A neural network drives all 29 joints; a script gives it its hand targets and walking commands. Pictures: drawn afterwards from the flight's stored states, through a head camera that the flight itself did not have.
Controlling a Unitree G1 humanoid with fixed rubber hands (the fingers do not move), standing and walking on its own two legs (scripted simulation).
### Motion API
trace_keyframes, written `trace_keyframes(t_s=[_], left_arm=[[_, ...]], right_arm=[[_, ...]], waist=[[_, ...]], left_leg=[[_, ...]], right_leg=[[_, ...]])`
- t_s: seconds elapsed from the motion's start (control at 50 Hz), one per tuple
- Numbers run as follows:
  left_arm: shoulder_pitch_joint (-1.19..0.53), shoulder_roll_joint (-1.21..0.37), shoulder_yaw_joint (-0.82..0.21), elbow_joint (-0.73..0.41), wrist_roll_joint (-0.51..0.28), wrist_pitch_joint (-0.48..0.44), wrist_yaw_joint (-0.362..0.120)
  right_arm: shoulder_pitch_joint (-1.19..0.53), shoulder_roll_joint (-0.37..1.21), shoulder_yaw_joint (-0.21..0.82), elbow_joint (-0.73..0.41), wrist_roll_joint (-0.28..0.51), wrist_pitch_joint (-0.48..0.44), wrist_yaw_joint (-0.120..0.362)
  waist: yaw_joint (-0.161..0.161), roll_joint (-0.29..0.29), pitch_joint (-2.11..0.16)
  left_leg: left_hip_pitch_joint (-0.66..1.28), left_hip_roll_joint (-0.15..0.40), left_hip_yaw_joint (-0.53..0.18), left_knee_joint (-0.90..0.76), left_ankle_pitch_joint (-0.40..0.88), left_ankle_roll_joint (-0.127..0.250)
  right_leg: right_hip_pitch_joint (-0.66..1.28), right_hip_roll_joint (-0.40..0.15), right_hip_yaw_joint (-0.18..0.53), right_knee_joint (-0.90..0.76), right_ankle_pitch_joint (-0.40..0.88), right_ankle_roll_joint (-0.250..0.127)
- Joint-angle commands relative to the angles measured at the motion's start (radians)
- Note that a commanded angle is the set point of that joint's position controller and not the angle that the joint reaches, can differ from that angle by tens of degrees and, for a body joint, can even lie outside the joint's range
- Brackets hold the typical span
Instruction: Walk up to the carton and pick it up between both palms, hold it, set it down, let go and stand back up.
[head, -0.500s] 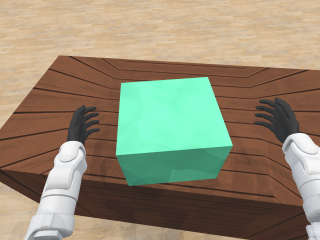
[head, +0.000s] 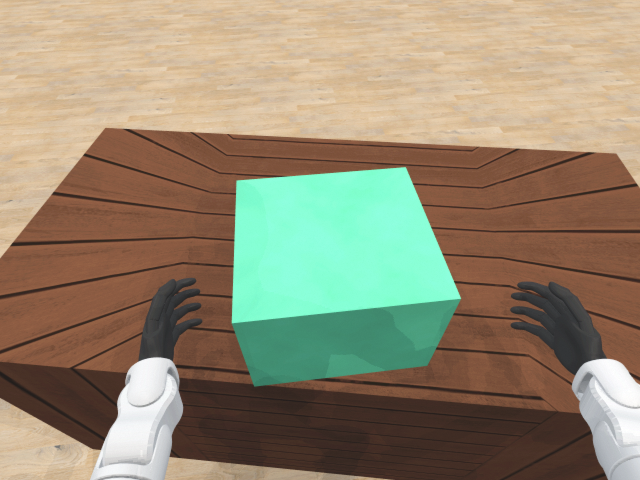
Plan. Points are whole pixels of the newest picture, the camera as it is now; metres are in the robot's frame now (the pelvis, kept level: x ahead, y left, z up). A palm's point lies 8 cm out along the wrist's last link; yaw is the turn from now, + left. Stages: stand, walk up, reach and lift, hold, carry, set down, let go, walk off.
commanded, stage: set down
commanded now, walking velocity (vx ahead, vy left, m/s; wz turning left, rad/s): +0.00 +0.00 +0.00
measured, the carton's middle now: (332, 273) +0.45 +0.03 -0.04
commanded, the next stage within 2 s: none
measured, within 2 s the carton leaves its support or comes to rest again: neither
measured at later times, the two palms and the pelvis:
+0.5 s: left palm (165, 406) +0.21 +0.22 -0.01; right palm (585, 423) +0.24 -0.28 -0.02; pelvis +0.00 +0.00 -0.01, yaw +0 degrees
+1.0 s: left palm (168, 439) +0.18 +0.22 -0.05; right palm (577, 471) +0.19 -0.28 -0.05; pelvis +0.00 +0.00 -0.01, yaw +0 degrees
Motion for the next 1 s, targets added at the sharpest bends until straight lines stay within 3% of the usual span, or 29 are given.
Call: trace_keyframes(t_s=[0.0, 0.36, 0.72, 0.86, 0.98], left_arm=[[-0.127, 0.068, 0.020, -0.135, 0.009, -0.073, 0.006], [0.028, 0.047, -0.024, -0.010, 0.009, -0.284, 0.020], [0.171, 0.047, -0.064, 0.098, -0.002, -0.441, 0.017], [0.115, 0.082, -0.070, 0.147, -0.023, -0.413, 0.010], [0.172, 0.081, -0.058, 0.153, 0.002, -0.359, -0.006]], right_arm=[[-0.160, -0.212, -0.059, -0.116, 0.010, -0.072, 0.005], [0.037, -0.179, -0.003, -0.032, 0.040, -0.247, 0.011], [0.206, -0.145, 0.044, 0.055, 0.072, -0.391, 0.017], [0.186, -0.101, 0.050, 0.018, 0.023, -0.355, 0.000], [0.249, -0.068, 0.038, 0.051, -0.025, -0.325, -0.028]], waist=[[-0.004, -0.082, -0.258], [-0.014, -0.089, -0.177], [-0.026, -0.086, -0.101], [-0.020, -0.119, -0.069], [-0.030, -0.087, -0.072]], left_leg=[[0.009, -0.047, 0.003, -0.023, 0.271, -0.001], [-0.028, -0.044, 0.005, 0.017, 0.164, 0.000], [-0.059, -0.047, -0.005, 0.078, 0.116, -0.012], [-0.103, -0.055, 0.010, 0.056, -0.003, 0.009], [-0.021, -0.052, 0.006, 0.036, 0.094, -0.002]], right_leg=[[0.244, 0.022, 0.046, 0.006, 0.225, -0.006], [0.176, 0.005, 0.062, 0.048, 0.117, -0.012], [0.126, -0.002, 0.065, 0.105, 0.063, -0.014], [0.136, -0.033, 0.103, 0.080, -0.030, -0.001], [0.178, -0.014, 0.078, 0.074, 0.094, -0.009]])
